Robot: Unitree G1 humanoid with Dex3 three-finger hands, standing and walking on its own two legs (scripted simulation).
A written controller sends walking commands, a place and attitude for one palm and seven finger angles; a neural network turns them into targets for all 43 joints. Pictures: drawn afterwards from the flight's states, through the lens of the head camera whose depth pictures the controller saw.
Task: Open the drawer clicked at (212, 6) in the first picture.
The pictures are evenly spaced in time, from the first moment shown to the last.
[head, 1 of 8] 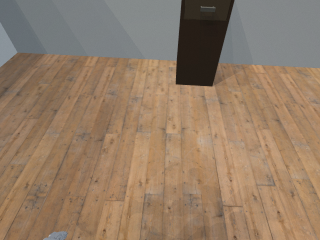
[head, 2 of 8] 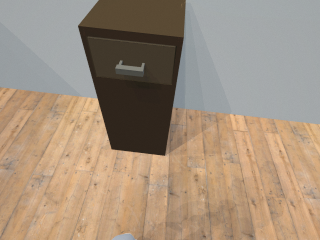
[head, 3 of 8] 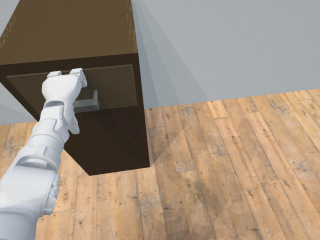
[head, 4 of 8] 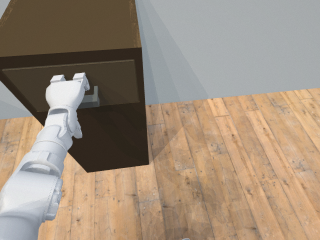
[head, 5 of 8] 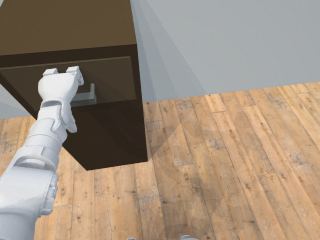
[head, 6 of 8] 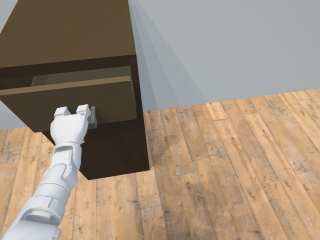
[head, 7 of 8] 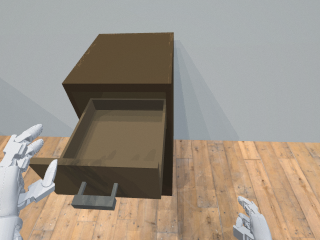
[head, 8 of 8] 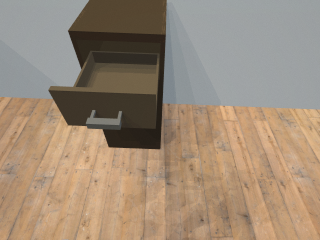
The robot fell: no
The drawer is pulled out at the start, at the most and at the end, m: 0.00 0.30 0.30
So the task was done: yes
